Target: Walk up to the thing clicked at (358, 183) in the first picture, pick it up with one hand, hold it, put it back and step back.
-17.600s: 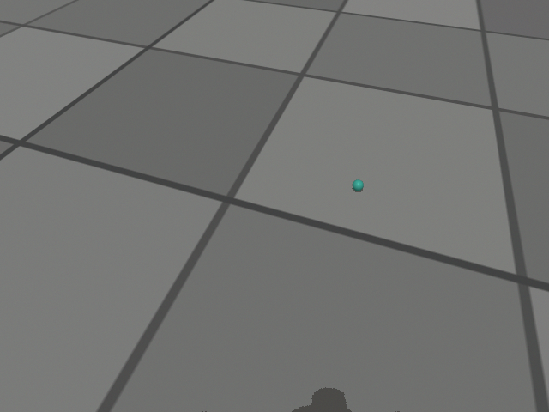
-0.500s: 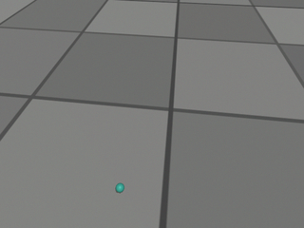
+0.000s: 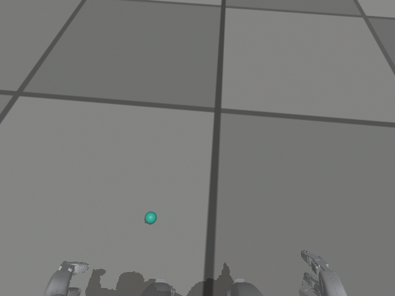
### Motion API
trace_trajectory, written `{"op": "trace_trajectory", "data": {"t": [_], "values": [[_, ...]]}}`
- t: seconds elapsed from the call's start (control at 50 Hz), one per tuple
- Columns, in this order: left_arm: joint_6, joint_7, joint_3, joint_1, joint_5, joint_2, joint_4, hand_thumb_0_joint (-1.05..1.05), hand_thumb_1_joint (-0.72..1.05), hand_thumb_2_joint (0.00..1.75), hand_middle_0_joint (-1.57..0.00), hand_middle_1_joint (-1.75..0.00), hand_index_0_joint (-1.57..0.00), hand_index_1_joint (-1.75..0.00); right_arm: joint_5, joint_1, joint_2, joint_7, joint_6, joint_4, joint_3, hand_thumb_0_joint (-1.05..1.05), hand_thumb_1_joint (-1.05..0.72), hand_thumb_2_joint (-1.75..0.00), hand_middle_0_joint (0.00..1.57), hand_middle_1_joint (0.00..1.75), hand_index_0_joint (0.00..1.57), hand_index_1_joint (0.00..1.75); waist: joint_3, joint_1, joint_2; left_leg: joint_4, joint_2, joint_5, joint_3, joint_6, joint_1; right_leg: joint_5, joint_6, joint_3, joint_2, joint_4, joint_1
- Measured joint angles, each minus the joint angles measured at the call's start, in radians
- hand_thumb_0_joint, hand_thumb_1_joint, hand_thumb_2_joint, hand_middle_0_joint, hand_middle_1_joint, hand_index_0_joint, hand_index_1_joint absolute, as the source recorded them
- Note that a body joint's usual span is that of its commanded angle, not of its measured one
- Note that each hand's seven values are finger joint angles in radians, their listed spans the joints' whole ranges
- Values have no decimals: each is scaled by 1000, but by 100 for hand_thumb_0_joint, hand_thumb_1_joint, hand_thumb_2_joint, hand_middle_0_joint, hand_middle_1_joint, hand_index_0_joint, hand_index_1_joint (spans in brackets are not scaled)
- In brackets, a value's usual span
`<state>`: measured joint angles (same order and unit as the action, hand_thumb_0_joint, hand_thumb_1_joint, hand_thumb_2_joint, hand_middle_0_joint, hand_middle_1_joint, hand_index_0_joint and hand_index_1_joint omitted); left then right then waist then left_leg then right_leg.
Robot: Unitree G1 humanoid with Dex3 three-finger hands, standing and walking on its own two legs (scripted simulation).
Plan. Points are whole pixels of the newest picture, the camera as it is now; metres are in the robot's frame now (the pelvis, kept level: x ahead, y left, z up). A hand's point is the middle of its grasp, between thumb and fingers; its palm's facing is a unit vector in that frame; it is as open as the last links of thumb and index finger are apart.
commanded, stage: rise first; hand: left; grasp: from above
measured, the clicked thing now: (150, 217) +0.48 +0.21 -0.69
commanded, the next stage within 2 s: none
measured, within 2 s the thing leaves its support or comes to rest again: neither
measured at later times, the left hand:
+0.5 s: hand out of the picture +0.14 +0.25 -0.18, palm faces -0.18 -0.85 -0.49, open 14.1 cm
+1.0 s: hand (110, 260) +0.25 +0.27 -0.36, palm faces -0.43 -0.43 -0.79, open 14.0 cm
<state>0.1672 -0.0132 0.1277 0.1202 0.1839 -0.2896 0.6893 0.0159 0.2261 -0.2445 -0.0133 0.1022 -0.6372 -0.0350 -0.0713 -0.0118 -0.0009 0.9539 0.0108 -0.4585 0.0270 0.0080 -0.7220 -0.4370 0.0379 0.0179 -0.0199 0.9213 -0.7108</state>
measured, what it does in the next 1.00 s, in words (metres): lowers itself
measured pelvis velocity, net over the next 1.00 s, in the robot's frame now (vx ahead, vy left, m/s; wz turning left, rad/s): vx -0.06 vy -0.01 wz -0.01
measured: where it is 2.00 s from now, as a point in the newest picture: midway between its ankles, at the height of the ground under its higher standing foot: outside the picture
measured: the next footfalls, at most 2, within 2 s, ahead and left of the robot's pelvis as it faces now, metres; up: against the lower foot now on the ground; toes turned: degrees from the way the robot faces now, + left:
none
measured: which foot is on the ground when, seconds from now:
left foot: down 0.00-1.00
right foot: down 0.00-1.00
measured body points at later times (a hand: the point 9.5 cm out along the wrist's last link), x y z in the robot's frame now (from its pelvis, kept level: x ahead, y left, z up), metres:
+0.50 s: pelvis +0.00 +0.00 -0.05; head +0.11 +0.01 +0.38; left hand +0.14 +0.29 -0.15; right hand +0.18 -0.25 -0.14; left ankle +0.00 +0.12 -0.68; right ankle +0.01 -0.15 -0.68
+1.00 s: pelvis -0.06 -0.01 -0.22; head +0.12 +0.00 +0.19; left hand +0.27 +0.29 -0.31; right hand +0.12 -0.28 -0.34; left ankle +0.00 +0.12 -0.68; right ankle +0.01 -0.15 -0.68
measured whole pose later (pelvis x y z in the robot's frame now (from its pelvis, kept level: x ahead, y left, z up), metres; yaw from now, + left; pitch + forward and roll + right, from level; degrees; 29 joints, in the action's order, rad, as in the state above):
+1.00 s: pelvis -0.06 -0.01 -0.22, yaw -1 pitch +33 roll -2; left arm -0.04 -0.13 0.08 -0.30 0.73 -0.46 0.75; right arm 0.00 0.08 -0.29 0.01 0.19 -0.65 -0.05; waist -0.17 -0.04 -0.02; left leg 1.87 -0.01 -0.68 0.07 0.03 -1.76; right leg -0.67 0.04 0.01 -0.01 1.84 -1.74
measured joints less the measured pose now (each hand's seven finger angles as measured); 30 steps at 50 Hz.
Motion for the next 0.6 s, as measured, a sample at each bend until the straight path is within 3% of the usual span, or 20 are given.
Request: {"op": "trace_trajectory", "data": {"t": [0.08,0.3,0.54,0.6], "values": [[18,-8,-11,54,31,0,-109,0,-51,99,-10,-106,-9,-106,-4,-19,6,-7,8,21,-1,1,-91,-90,20,30,21,30,-10,3,2,74,1,-39,5,0,-59,-38,1,-4,2,69,-55],[99,-10,-28,142,61,-8,-279,0,-55,98,-9,-105,-8,-106,-13,-34,15,-13,33,83,12,1,-91,-90,20,30,21,30,-48,-10,-11,192,4,-97,24,2,-173,-93,-1,-20,7,175,-159],[100,-16,-29,193,95,-18,-385,0,-53,97,-8,-105,-8,-105,-13,-32,12,-13,46,119,8,1,-90,-90,20,30,21,30,-66,-14,-16,326,6,-136,36,8,-320,-134,-6,-27,12,308,-304],[87,-19,-38,185,118,-30,-373,0,-54,97,-9,-105,-8,-105,-12,-35,8,-14,54,117,10,1,-91,-90,20,30,21,30,-74,-15,-19,362,3,-143,40,8,-364,-142,-6,-30,11,345,-346]]}}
